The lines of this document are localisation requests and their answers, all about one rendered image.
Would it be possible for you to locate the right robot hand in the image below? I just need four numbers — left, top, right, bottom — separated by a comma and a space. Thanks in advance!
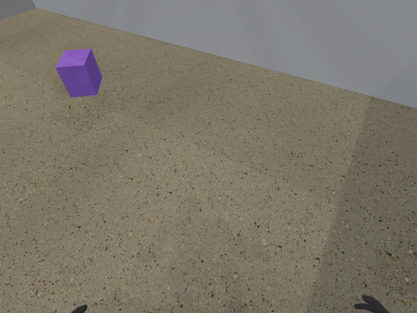
354, 295, 389, 313

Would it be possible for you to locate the carton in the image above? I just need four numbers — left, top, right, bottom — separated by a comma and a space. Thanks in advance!
55, 49, 102, 97

